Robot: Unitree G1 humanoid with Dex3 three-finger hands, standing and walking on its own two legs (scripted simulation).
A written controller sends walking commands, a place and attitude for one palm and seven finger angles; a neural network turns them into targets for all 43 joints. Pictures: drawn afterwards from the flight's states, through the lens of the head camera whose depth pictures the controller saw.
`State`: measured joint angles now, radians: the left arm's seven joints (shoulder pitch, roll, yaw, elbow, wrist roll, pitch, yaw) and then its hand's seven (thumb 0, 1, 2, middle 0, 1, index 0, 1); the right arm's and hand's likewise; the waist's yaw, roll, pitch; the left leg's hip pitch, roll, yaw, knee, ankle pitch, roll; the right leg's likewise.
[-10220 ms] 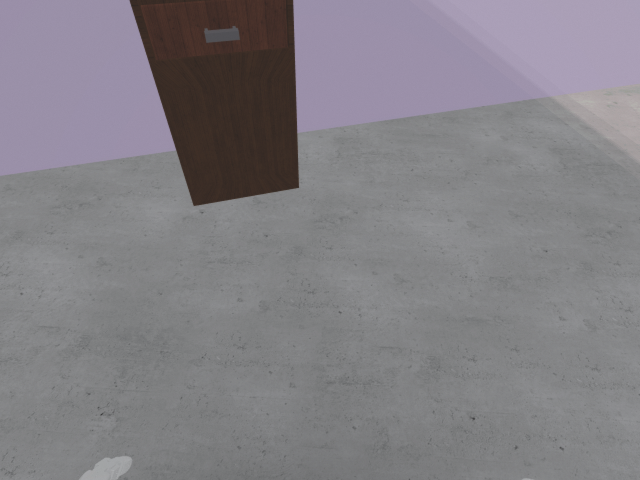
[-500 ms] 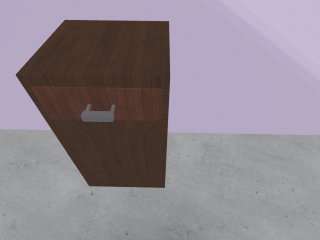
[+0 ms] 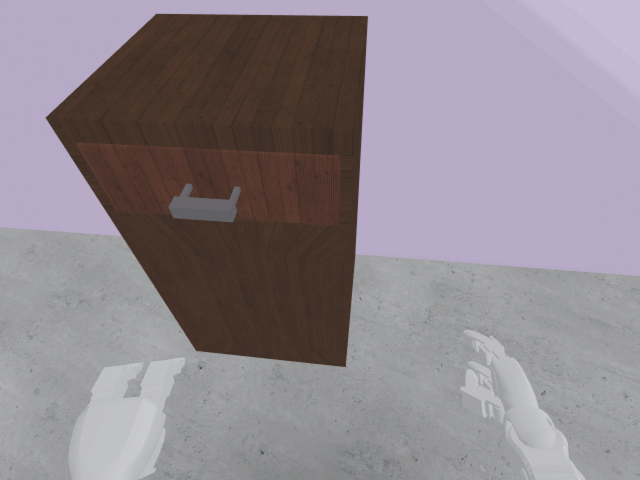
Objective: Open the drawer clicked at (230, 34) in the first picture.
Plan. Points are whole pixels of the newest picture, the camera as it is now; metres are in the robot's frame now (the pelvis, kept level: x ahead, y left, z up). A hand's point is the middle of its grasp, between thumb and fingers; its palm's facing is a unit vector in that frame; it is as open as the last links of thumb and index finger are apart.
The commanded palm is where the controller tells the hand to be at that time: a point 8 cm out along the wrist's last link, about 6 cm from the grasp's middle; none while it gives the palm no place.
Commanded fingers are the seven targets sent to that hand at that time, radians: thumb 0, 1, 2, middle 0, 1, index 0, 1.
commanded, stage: raise the hand with hooked fingers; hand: left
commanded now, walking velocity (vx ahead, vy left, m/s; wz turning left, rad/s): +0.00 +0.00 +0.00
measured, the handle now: (207, 199) +0.52 +0.31 +0.01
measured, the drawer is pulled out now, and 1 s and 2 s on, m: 0.00 0.00 0.00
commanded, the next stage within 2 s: move the hooked fingers above the handle in 1.32 s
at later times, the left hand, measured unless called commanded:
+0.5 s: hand (176, 316) +0.26 +0.23 +0.07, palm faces +0.15 -0.10 -0.98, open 12.4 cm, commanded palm +0.23 +0.23 +0.12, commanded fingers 0.00 -0.38 0.35 -0.29 -1.12 -0.29 -1.12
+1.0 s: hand (136, 244) +0.32 +0.28 +0.13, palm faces +0.06 -0.07 -1.00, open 13.8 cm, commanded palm +0.28 +0.28 +0.18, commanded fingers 0.00 -0.50 0.30 -0.30 -1.20 -0.30 -1.20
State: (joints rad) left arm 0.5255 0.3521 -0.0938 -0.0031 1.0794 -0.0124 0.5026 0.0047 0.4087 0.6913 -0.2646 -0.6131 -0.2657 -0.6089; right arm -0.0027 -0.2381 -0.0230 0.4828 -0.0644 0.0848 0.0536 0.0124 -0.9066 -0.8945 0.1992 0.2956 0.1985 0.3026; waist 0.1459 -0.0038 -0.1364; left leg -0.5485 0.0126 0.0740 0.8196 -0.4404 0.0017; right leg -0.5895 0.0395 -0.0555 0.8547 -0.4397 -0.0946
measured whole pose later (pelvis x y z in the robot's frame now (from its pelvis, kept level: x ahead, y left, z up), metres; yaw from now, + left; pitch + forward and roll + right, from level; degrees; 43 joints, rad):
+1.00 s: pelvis -0.01 +0.06 +0.04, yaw -3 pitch +0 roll +0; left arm -0.17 0.45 -0.12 0.12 0.95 0.17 0.06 0.00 -0.49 0.30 -0.32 -1.20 -0.32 -1.20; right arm 0.11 -0.21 0.04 0.61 0.03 0.10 -0.03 0.01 -0.90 -0.89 0.20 0.30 0.20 0.30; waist 0.09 0.08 -0.01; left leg -0.20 -0.08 -0.03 0.47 -0.26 0.06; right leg -0.24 0.01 0.02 0.49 -0.25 -0.01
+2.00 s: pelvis +0.00 +0.03 +0.03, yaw -3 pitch +6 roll +0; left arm -0.26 0.52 -0.03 0.34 0.94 -0.03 0.09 0.00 -0.49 0.30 -0.32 -1.20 -0.32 -1.20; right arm 0.18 -0.27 -0.03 0.63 0.03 0.11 -0.06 0.01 -0.91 -0.89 0.20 0.30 0.20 0.30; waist 0.05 0.06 -0.04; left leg -0.34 -0.05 -0.05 0.55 -0.31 0.03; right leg -0.38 0.04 -0.01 0.55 -0.29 -0.04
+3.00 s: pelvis +0.00 +0.06 +0.02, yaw -4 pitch +15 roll -1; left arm -0.70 0.56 0.02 0.89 1.05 -0.11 0.24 0.00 -0.49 0.30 -0.32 -1.20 -0.32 -1.20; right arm 0.31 -0.27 -0.05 0.67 0.02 0.13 -0.04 0.01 -0.91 -0.89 0.20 0.30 0.20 0.30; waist -0.05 0.04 -0.11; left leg -0.60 -0.06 -0.02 0.69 -0.36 0.05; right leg -0.62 0.04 0.01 0.66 -0.31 -0.02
